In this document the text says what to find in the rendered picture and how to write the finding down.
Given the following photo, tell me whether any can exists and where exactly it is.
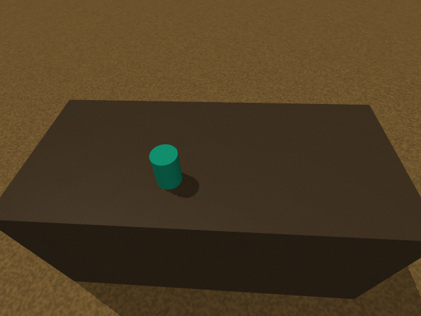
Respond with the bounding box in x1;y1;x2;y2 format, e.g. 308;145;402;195
149;144;182;190

